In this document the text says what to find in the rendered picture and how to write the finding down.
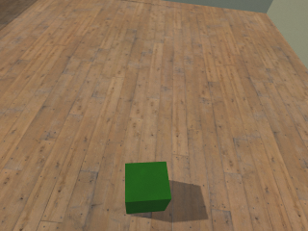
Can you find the carton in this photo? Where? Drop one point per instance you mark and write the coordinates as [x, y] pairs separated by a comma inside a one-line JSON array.
[[147, 187]]

